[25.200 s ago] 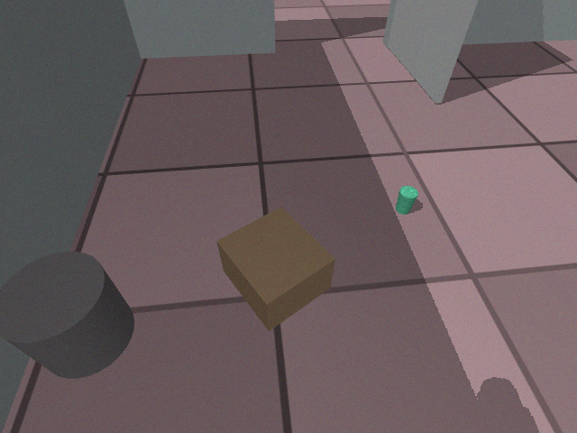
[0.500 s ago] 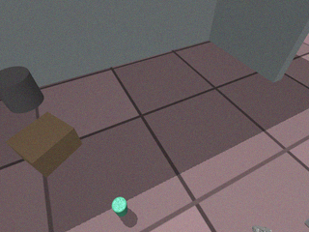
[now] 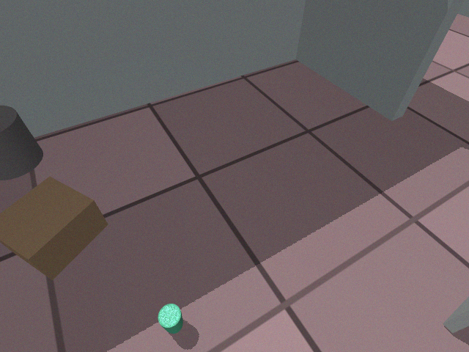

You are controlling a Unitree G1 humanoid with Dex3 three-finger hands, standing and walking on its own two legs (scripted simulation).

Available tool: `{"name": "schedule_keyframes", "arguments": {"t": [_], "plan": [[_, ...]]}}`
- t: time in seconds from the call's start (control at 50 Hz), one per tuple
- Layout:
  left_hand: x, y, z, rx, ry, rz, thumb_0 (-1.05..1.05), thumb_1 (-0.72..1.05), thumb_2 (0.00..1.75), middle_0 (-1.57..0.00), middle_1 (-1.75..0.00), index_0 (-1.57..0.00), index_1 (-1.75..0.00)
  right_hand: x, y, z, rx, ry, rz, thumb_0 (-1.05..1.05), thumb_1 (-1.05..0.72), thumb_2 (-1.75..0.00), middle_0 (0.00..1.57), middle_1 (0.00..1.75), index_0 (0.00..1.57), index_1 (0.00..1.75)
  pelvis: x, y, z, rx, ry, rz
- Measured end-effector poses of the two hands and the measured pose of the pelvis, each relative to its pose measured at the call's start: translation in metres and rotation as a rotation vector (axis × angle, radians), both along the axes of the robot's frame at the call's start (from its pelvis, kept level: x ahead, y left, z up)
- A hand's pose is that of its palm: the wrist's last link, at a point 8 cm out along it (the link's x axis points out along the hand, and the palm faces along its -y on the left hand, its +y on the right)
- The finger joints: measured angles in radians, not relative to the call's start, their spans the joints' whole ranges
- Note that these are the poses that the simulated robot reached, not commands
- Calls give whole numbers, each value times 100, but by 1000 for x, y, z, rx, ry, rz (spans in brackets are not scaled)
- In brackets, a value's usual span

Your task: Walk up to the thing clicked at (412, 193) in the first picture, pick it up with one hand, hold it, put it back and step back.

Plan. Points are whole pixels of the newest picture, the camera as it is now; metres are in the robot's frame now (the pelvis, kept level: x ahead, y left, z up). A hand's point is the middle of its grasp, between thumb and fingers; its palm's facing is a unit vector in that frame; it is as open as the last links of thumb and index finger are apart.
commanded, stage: walk up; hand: left
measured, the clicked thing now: (172, 320) +0.40 +0.24 -0.72
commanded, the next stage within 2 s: stand in 0.36 s
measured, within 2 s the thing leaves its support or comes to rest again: neither
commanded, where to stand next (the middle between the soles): +0.02 +0.00 m, yaw +1 degrees
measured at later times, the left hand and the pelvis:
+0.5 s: hand out of the picture +0.09 +0.25 -0.15, palm faces -0.03 -0.94 -0.34, open 7.4 cm; pelvis +0.00 +0.00 +0.00, yaw +0 degrees
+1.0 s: hand out of the picture +0.06 +0.25 -0.15, palm faces -0.02 -0.94 -0.34, open 7.4 cm; pelvis -0.01 -0.01 +0.00, yaw +0 degrees
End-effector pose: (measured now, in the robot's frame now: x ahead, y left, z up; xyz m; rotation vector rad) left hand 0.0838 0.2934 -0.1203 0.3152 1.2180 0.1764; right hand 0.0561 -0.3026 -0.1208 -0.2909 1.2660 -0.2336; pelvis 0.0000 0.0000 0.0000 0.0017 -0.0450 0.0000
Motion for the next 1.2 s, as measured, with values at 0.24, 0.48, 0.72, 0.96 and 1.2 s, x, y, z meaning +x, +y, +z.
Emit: {"name": "schedule_keyframes", "arguments": {"t": [0.24,0.48,0.72,0.96,1.2], "plan": [[5,4,4,13,-5,1,0,91,89,-21,-30,-20,-30,8,6,-3,15,-18,2,1,-91,-90,20,30,20,30,4,2,0,0,2,-7],[4,4,4,12,-10,7,0,91,89,-21,-30,-20,-30,23,7,2,12,-48,18,1,-91,-90,20,30,20,30,4,1,1,2,0,-3],[-9,-1,3,7,-4,9,0,91,89,-21,-30,-20,-30,25,3,5,9,-61,31,1,-91,-90,20,30,20,30,-2,-4,2,0,-5,3],[-26,-1,3,14,19,19,0,91,89,-21,-30,-20,-30,7,0,2,16,-28,29,1,-91,-90,20,30,20,30,-7,-7,2,-1,-5,7],[-27,-1,3,12,14,17,0,91,89,-21,-30,-20,-30,-4,-1,0,13,-8,27,1,-91,-90,20,30,20,30,-10,-8,2,0,-4,10]]}}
